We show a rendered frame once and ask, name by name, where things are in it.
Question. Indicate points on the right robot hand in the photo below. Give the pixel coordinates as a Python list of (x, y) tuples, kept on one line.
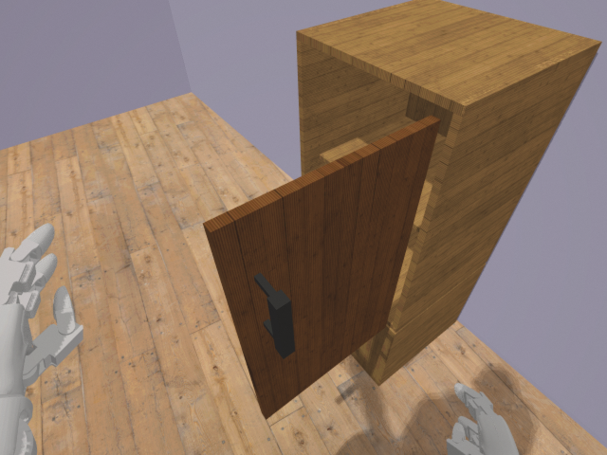
[(491, 435)]

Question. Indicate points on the robot left forearm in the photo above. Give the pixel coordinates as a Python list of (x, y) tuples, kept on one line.
[(16, 437)]

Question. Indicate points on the left robot hand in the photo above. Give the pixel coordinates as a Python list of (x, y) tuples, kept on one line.
[(22, 279)]

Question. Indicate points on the handle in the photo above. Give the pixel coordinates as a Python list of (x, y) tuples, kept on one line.
[(280, 325)]

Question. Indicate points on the cupboard door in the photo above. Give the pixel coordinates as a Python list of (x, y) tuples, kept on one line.
[(334, 241)]

